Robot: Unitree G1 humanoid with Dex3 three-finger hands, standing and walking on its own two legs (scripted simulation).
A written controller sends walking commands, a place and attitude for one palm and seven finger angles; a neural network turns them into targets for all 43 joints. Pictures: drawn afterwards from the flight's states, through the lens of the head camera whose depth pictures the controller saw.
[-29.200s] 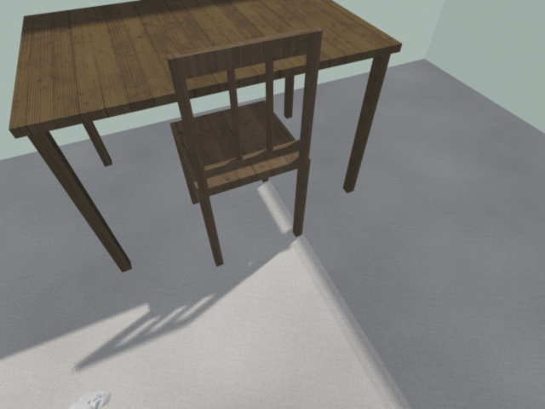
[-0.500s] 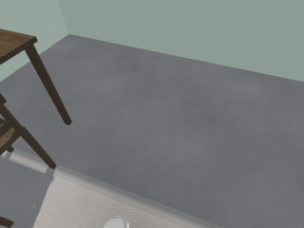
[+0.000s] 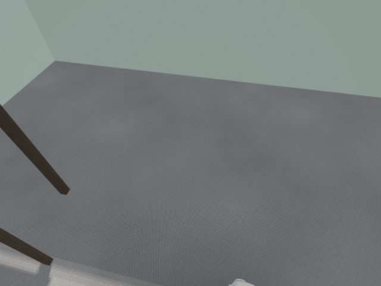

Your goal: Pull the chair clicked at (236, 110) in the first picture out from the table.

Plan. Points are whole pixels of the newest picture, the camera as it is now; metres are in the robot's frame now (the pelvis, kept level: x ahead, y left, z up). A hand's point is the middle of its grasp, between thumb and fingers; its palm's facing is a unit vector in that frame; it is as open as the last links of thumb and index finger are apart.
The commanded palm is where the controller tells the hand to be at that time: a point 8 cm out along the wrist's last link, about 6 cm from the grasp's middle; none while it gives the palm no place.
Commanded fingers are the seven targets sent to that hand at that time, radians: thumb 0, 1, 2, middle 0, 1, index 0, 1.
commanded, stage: walk to a spot facing it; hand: left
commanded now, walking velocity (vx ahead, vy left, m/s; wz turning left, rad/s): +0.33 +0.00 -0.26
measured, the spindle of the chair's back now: out of the picture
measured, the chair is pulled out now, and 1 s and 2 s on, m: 0.00 0.00 0.00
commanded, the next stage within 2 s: turn to face it in 0.18 s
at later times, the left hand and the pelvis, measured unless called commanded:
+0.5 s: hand out of the picture +0.15 +0.17 -0.20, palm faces +0.12 -0.98 -0.13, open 7.4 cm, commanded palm none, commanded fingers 0.00 0.90 0.90 -0.20 -0.30 -0.20 -0.30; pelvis +0.17 +0.01 -0.02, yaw +3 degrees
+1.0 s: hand (121, 263) +0.20 +0.19 -0.16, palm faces +0.34 -0.90 -0.28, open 7.4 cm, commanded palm none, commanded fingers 0.00 0.90 0.90 -0.20 -0.30 -0.20 -0.30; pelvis +0.20 -0.02 +0.00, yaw +20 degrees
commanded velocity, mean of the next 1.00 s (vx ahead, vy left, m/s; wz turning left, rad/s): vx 0.06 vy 0.00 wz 0.45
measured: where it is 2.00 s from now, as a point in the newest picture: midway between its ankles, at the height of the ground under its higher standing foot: outside the picture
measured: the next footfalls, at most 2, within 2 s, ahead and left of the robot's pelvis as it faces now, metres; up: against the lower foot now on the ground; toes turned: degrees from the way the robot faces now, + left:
right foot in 0.06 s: +0.15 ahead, -0.13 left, +0.00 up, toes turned -9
left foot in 0.44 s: +0.29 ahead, +0.12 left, +0.00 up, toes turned +8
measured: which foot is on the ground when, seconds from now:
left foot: down 0.00-0.06, up 0.08-0.42, down 0.44-0.82, up 0.84-1.00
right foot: up 0.00-0.04, down 0.06-0.46, up 0.48-0.80, down 0.82-1.00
